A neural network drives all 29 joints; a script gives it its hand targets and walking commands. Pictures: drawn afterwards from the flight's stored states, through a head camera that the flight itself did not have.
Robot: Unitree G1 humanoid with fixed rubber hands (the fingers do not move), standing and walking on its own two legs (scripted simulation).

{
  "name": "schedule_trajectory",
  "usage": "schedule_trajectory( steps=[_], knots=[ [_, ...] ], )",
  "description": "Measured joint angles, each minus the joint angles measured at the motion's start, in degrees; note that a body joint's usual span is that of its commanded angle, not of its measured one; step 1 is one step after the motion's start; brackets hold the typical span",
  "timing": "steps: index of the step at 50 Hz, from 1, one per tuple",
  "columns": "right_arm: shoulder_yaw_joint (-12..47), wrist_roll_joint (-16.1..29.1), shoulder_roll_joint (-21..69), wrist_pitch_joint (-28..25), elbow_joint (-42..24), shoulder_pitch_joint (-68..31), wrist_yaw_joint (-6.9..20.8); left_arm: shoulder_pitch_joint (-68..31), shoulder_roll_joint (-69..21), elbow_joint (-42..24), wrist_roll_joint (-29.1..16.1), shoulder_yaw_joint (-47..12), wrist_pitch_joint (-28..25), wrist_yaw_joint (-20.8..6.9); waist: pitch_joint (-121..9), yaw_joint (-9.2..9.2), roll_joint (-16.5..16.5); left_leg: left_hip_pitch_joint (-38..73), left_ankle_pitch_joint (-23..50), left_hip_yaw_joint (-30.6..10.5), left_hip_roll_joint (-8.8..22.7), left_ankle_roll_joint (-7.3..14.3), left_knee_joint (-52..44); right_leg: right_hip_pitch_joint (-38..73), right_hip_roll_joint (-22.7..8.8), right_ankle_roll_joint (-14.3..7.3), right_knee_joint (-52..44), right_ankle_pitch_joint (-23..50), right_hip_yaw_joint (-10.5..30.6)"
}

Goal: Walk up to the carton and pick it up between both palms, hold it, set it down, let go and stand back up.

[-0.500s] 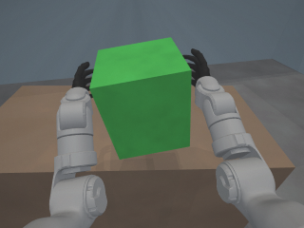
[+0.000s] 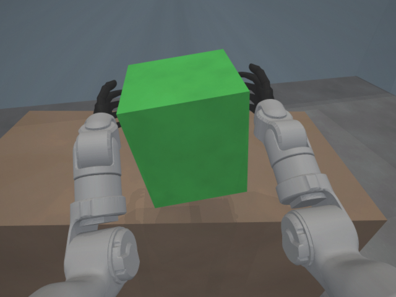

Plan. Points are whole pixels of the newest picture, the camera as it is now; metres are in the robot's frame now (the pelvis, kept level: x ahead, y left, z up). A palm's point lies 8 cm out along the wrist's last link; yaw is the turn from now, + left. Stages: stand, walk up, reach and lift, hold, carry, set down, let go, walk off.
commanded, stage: hold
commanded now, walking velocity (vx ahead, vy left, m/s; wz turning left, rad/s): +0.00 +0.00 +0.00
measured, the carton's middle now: (188, 129) +0.41 +0.01 +0.18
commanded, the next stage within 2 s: none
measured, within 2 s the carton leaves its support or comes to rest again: neither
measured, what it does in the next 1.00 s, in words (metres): stands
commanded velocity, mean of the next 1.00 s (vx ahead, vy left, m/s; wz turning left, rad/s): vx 0.00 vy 0.00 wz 0.00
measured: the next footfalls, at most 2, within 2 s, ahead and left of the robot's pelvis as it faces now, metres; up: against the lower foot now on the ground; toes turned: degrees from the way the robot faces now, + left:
none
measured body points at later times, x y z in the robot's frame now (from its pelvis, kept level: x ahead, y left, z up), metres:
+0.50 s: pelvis +0.00 +0.00 +0.00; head -0.07 +0.01 +0.44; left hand +0.38 +0.17 +0.24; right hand +0.39 -0.13 +0.27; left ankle +0.02 +0.11 -0.75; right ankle +0.04 -0.11 -0.75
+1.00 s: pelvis +0.00 +0.00 +0.00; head -0.07 +0.01 +0.44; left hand +0.38 +0.17 +0.24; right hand +0.39 -0.13 +0.27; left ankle +0.02 +0.11 -0.75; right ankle +0.04 -0.11 -0.75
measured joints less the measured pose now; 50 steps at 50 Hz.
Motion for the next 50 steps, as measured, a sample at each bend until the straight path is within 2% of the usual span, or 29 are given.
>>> schedule_trajectory(
  steps=[7,50],
  knots=[
    [0.0,0.3,0.4,0.7,-2.7,1.6,-0.8,0.0,0.0,-0.5,0.0,0.0,0.1,-0.4,-0.6,0.0,0.0,0.0,0.0,0.0,0.0,0.0,0.0,0.1,0.0,0.0,-0.2,0.0,0.0],
    [0.0,0.3,0.3,1.8,-1.5,0.0,-0.7,0.0,0.3,-0.5,0.2,0.1,0.8,-0.9,-0.6,0.0,0.0,0.0,0.1,0.0,0.0,0.0,0.0,0.1,0.0,0.0,0.0,0.1,0.0]
  ],
)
